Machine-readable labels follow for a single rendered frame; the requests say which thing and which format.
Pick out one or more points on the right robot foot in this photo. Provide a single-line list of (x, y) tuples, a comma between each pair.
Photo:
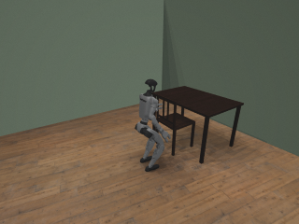
[(154, 166)]

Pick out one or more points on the right robot upper arm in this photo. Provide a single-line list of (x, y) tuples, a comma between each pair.
[(153, 104)]

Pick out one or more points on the right robot forearm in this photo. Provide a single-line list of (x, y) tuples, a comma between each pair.
[(156, 124)]

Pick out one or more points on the table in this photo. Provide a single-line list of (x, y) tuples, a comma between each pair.
[(202, 103)]

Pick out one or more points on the right robot hand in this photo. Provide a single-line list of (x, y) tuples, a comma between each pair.
[(164, 135)]

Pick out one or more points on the robot right shin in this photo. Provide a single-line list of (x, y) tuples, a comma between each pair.
[(156, 155)]

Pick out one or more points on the chair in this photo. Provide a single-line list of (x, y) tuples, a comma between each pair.
[(174, 121)]

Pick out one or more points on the left robot hand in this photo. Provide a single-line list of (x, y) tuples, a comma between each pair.
[(157, 108)]

